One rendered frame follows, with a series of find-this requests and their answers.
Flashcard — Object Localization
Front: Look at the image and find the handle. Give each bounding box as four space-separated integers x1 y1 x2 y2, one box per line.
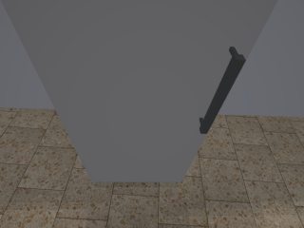
199 47 246 134

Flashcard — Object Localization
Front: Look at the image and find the fridge door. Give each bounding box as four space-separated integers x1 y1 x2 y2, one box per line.
0 0 278 182

